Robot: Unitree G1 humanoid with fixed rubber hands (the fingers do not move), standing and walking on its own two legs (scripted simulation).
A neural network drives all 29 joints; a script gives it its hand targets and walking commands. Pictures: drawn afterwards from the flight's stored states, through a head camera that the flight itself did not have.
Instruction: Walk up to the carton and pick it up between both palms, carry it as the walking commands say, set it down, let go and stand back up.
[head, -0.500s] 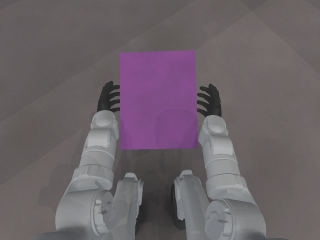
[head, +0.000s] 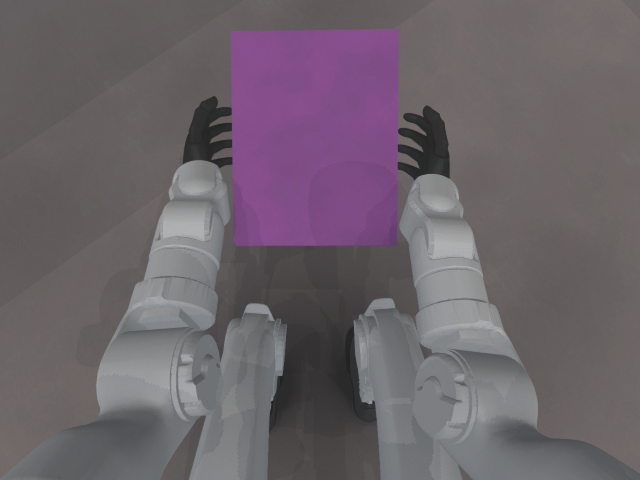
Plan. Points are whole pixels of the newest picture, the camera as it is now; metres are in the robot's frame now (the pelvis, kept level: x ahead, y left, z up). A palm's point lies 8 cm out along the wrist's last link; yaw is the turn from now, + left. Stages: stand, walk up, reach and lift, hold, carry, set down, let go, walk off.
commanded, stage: set down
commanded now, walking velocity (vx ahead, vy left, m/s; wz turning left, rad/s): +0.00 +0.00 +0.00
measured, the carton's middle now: (317, 155) +0.51 +0.00 -0.18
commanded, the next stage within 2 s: none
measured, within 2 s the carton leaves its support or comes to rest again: neither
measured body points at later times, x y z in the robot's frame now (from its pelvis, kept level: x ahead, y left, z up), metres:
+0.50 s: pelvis -0.01 +0.00 -0.06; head +0.30 +0.01 +0.26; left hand +0.51 +0.15 -0.19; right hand +0.49 -0.13 -0.18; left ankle +0.08 +0.11 -0.49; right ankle +0.10 -0.12 -0.49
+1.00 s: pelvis -0.03 +0.00 -0.11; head +0.33 +0.01 +0.13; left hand +0.54 +0.13 -0.28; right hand +0.51 -0.15 -0.27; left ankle +0.08 +0.11 -0.49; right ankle +0.10 -0.12 -0.49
